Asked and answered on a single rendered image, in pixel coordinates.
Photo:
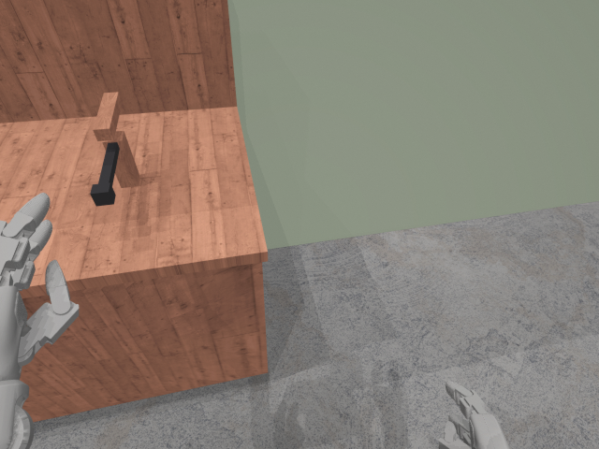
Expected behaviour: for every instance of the counter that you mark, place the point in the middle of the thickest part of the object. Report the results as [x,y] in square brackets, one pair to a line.
[169,278]

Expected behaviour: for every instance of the left robot forearm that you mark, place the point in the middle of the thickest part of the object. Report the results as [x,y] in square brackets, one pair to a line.
[16,425]

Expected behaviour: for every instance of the robot right hand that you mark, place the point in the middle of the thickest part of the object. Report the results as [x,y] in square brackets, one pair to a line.
[483,430]

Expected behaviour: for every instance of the tap lever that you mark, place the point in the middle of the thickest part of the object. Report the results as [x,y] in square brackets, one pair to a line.
[102,193]

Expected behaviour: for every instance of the robot left hand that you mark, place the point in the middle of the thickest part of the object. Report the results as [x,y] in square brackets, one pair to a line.
[21,241]

